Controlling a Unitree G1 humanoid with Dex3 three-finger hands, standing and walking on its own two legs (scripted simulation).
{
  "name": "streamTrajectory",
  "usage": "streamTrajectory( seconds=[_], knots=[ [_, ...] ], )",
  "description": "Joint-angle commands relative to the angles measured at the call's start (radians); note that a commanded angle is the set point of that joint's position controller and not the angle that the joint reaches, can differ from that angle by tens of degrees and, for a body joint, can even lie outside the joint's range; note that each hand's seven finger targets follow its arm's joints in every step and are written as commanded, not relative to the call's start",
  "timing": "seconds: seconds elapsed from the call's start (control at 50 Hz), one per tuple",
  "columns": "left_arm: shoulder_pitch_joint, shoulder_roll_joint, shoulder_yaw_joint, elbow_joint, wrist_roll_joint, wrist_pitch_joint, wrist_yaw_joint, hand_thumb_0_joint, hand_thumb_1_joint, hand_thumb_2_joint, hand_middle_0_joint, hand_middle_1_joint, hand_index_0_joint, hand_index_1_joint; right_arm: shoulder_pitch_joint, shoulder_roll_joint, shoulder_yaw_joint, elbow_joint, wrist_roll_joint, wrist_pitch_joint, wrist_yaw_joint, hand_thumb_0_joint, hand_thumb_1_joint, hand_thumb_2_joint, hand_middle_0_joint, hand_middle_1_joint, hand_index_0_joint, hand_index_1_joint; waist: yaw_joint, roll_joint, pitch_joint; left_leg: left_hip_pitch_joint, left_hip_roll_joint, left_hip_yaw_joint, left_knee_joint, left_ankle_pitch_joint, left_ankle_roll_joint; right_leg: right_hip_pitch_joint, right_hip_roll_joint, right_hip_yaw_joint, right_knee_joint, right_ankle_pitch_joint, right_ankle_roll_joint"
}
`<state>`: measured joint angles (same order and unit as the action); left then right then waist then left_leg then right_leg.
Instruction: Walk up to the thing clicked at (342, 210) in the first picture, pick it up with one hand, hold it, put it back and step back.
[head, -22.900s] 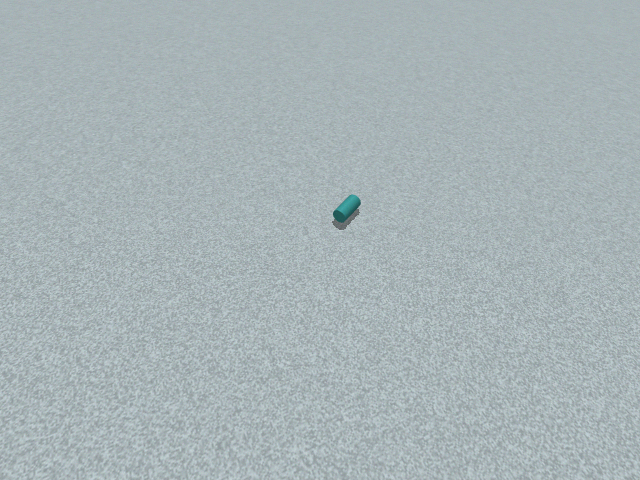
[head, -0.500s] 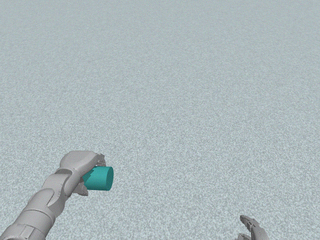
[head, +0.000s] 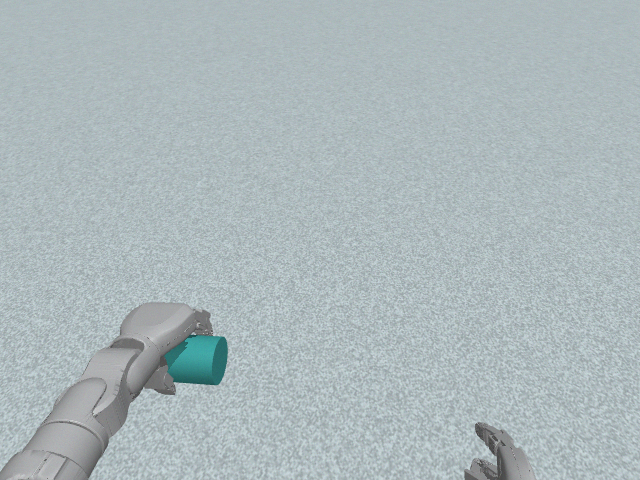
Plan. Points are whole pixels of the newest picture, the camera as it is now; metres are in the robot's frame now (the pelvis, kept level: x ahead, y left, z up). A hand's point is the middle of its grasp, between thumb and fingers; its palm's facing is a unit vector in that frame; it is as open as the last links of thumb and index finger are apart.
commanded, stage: hold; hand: left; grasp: from above
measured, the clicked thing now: (176, 357) +0.30 +0.22 -0.06
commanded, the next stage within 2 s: crouch in 0.32 s
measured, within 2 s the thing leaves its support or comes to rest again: neither
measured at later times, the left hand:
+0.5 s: hand (165, 348) +0.30 +0.22 -0.03, palm faces -0.46 -0.02 -0.89, open 9.5 cm
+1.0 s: hand (190, 369) +0.34 +0.24 -0.20, palm faces -0.41 +0.08 -0.91, open 9.6 cm
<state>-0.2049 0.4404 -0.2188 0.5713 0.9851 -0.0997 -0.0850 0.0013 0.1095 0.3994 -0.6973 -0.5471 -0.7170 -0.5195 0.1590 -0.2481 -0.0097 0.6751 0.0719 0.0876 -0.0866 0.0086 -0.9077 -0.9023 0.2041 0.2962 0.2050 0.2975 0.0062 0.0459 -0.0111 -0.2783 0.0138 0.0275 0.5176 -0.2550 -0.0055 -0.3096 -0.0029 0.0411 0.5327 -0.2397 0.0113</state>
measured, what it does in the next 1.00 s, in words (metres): lowers itself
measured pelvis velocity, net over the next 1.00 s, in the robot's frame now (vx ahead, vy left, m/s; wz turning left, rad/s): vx -0.03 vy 0.01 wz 0.02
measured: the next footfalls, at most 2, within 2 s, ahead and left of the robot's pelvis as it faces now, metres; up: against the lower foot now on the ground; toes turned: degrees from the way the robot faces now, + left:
none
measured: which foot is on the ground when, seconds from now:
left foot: down 0.00-1.00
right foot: down 0.00-1.00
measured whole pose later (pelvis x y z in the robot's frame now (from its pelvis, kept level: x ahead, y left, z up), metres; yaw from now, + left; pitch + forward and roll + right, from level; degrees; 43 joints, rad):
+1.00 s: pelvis -0.03 +0.01 -0.11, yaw +1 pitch +21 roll -1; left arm -0.58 0.43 -0.16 1.13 1.20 -0.15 0.30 0.00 0.07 0.45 -0.70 -0.58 -0.72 -0.55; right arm 0.21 -0.27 -0.07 0.69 0.00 0.09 -0.02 0.00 -0.91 -0.90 0.20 0.30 0.21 0.30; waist -0.08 0.01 -0.16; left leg -1.11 0.01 -0.02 1.24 -0.50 0.00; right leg -1.11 0.00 0.00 1.21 -0.47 0.02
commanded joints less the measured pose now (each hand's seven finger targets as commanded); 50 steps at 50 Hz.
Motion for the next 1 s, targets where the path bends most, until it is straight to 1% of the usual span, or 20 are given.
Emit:
streamTrajectory(
  seconds=[0.0,0.02,0.06,0.08,0.12,0.18,0.2,0.24,0.3,0.38,0.4,0.42,0.44,0.5,0.66,0.7,0.8,0.84,0.9,0.98],
  knots=[
    [-0.354,0.227,0.137,-0.198,-0.001,-0.010,0.060,0.000,0.621,0.657,-0.926,-0.667,-0.968,-0.624,-0.089,-0.120,-0.046,-0.131,-0.007,-0.041,-0.007,0.000,-0.906,-0.901,0.199,0.300,0.199,0.300,0.002,-0.012,-0.256,0.122,-0.033,0.005,-0.059,0.189,0.022,0.067,0.032,-0.022,-0.087,0.139,-0.018],
    [-0.339,0.202,0.116,-0.199,-0.008,-0.009,0.059,0.000,0.647,0.669,-0.941,-0.685,-0.985,-0.639,-0.093,-0.119,-0.047,-0.137,-0.005,-0.042,-0.006,0.000,-0.907,-0.901,0.199,0.300,0.199,0.300,0.003,-0.011,-0.251,0.123,-0.033,0.006,-0.062,0.193,0.020,0.063,0.032,-0.023,-0.088,0.141,-0.019],
    [-0.336,0.211,0.122,-0.165,-0.005,-0.006,0.063,0.000,0.661,0.677,-0.956,-0.681,-0.998,-0.638,-0.091,-0.124,-0.049,-0.132,-0.005,-0.038,-0.006,0.000,-0.905,-0.900,0.199,0.300,0.199,0.300,0.002,-0.021,-0.233,0.117,-0.029,0.002,-0.070,0.185,0.020,0.060,0.035,-0.027,-0.093,0.129,-0.021],
    [-0.305,0.188,0.106,-0.152,-0.004,-0.002,0.062,0.000,0.643,0.668,-0.935,-0.685,-0.980,-0.639,-0.088,-0.122,-0.049,-0.130,-0.005,-0.036,-0.004,0.000,-0.905,-0.900,0.200,0.300,0.200,0.300,-0.003,-0.031,-0.228,0.117,-0.028,0.004,-0.067,0.190,0.020,0.059,0.035,-0.027,-0.092,0.138,-0.020],
    [-0.308,0.209,0.123,-0.166,-0.004,0.001,0.063,0.000,0.652,0.673,-0.946,-0.679,-0.988,-0.635,-0.090,-0.124,-0.053,-0.134,-0.004,-0.033,-0.004,0.000,-0.903,-0.899,0.200,0.300,0.199,0.300,0.010,-0.023,-0.234,0.112,-0.030,0.004,-0.070,0.195,0.018,0.072,0.034,-0.029,-0.093,0.140,-0.021],
    [-0.329,0.217,0.122,-0.176,-0.005,0.000,0.058,0.000,0.660,0.672,-0.953,-0.682,-0.995,-0.639,-0.093,-0.123,-0.053,-0.135,-0.003,-0.031,-0.004,0.000,-0.905,-0.900,0.199,0.300,0.199,0.300,0.007,-0.015,-0.232,0.114,-0.029,0.003,-0.072,0.194,0.018,0.069,0.033,-0.028,-0.095,0.138,-0.022],
    [-0.325,0.189,0.096,-0.171,-0.002,0.000,0.055,0.000,0.632,0.667,-0.932,-0.674,-0.973,-0.632,-0.084,-0.122,-0.052,-0.136,-0.003,-0.030,-0.002,0.000,-0.906,-0.900,0.200,0.300,0.199,0.300,-0.003,-0.025,-0.235,0.121,-0.026,0.000,-0.070,0.207,0.018,0.067,0.036,-0.028,-0.089,0.151,-0.022],
    [-0.339,0.219,0.123,-0.186,-0.004,-0.002,0.059,0.000,0.621,0.642,-0.903,-0.693,-0.954,-0.640,-0.075,-0.128,-0.055,-0.132,-0.002,-0.028,-0.003,0.000,-0.903,-0.899,0.200,0.300,0.200,0.300,0.006,-0.018,-0.252,0.125,-0.028,0.002,-0.066,0.223,0.018,0.075,0.035,-0.029,-0.090,0.168,-0.021],
    [-0.333,0.193,0.103,-0.161,-0.008,-0.003,0.058,0.000,0.640,0.648,-0.934,-0.666,-0.978,-0.620,-0.079,-0.126,-0.054,-0.135,-0.002,-0.028,-0.001,0.000,-0.904,-0.900,0.200,0.300,0.199,0.300,0.001,-0.010,-0.230,0.122,-0.019,-0.007,-0.078,0.215,0.013,0.064,0.039,-0.034,-0.085,0.156,-0.026],
    [-0.320,0.202,0.114,-0.179,-0.001,0.000,0.066,0.000,0.627,0.658,-0.921,-0.670,-0.965,-0.625,-0.078,-0.126,-0.058,-0.141,-0.002,-0.024,0.000,0.000,-0.900,-0.898,0.200,0.300,0.200,0.300,0.006,-0.017,-0.253,0.128,-0.029,0.004,-0.068,0.233,0.017,0.085,0.032,-0.029,-0.090,0.178,-0.023],
    [-0.331,0.199,0.106,-0.167,-0.003,0.002,0.066,0.000,0.707,0.578,-0.964,-0.725,-1.037,-0.649,-0.081,-0.125,-0.055,-0.139,-0.002,-0.022,-0.001,0.000,-0.930,-0.914,0.200,0.301,0.200,0.301,0.002,-0.015,-0.239,0.124,-0.029,0.003,-0.068,0.233,0.018,0.078,0.032,-0.029,-0.093,0.178,-0.022],
    [-0.347,0.180,0.086,-0.178,-0.001,0.000,0.063,0.000,0.627,0.623,-0.884,-0.692,-0.957,-0.639,-0.074,-0.127,-0.056,-0.138,-0.002,-0.022,0.000,0.000,-0.886,-0.896,0.201,0.301,0.201,0.301,-0.012,-0.024,-0.241,0.131,-0.025,0.002,-0.067,0.239,0.018,0.071,0.034,-0.030,-0.089,0.187,-0.022],
    [-0.342,0.207,0.116,-0.166,-0.002,0.000,0.069,0.000,0.624,0.665,-0.922,-0.707,-0.966,-0.664,-0.080,-0.126,-0.056,-0.136,-0.001,-0.020,-0.002,0.000,-0.899,-0.900,0.200,0.300,0.201,0.300,0.005,-0.025,-0.238,0.130,-0.026,-0.001,-0.070,0.237,0.018,0.075,0.034,-0.032,-0.092,0.180,-0.022],
    [-0.310,0.179,0.099,-0.118,0.007,-0.006,0.083,0.000,0.655,0.710,-0.960,-0.710,-0.995,-0.676,-0.074,-0.121,-0.052,-0.139,-0.003,-0.013,-0.001,0.000,-0.899,-0.901,0.200,0.300,0.201,0.300,-0.002,-0.054,-0.209,0.098,-0.032,0.004,-0.059,0.217,0.022,0.060,0.029,-0.030,-0.092,0.172,-0.017],
    [-0.357,0.165,0.110,0.074,0.079,-0.057,0.205,0.000,0.646,0.717,-0.973,-0.685,-1.000,-0.659,-0.028,-0.129,-0.065,-0.098,-0.025,0.009,0.016,0.000,-0.903,-0.901,0.200,0.300,0.200,0.300,-0.039,-0.066,-0.206,-0.048,-0.037,0.002,0.077,0.163,0.016,-0.094,0.026,-0.032,0.028,0.130,-0.021],
    [-0.466,0.168,0.104,0.105,0.113,-0.070,0.250,0.000,0.632,0.697,-0.949,-0.710,-0.985,-0.675,-0.003,-0.136,-0.074,-0.079,-0.037,0.009,0.022,0.000,-0.904,-0.901,0.199,0.300,0.200,0.300,-0.058,-0.041,-0.270,-0.117,-0.034,0.000,0.170,0.158,0.012,-0.183,0.029,-0.032,0.112,0.130,-0.023],
    [-0.565,0.129,0.089,0.288,0.174,-0.071,0.374,0.000,0.610,0.679,-0.933,-0.721,-0.973,-0.681,0.068,-0.149,-0.100,-0.070,-0.058,-0.002,0.045,0.000,-0.907,-0.901,0.199,0.300,0.200,0.300,-0.086,-0.036,-0.374,-0.357,-0.028,-0.007,0.408,0.088,0.013,-0.418,0.031,-0.034,0.332,0.067,-0.030],
    [-0.627,0.167,0.111,0.335,0.199,-0.067,0.410,0.000,0.621,0.678,-0.960,-0.689,-0.993,-0.657,0.092,-0.161,-0.111,-0.065,-0.066,-0.008,0.052,0.000,-0.907,-0.902,0.199,0.300,0.200,0.300,-0.084,-0.001,-0.446,-0.430,-0.029,-0.012,0.500,0.082,0.014,-0.510,0.034,-0.041,0.422,0.048,-0.033],
    [-0.707,0.165,0.117,0.388,0.207,-0.050,0.440,0.000,0.628,0.669,-0.959,-0.692,-0.997,-0.656,0.116,-0.165,-0.115,-0.057,-0.081,-0.021,0.059,0.000,-0.908,-0.902,0.199,0.300,0.199,0.300,-0.095,0.029,-0.516,-0.542,-0.029,-0.031,0.594,0.039,0.013,-0.632,0.034,-0.052,0.530,0.004,-0.038],
    [-0.778,0.212,0.147,0.442,0.206,-0.045,0.452,0.000,0.608,0.677,-0.948,-0.689,-0.982,-0.656,0.144,-0.172,-0.121,-0.055,-0.092,-0.043,0.056,0.000,-0.907,-0.901,0.199,0.300,0.199,0.300,-0.114,0.022,-0.591,-0.751,-0.037,-0.035,0.715,-0.109,0.023,-0.745,0.029,-0.050,0.645,-0.104,-0.040]
  ],
)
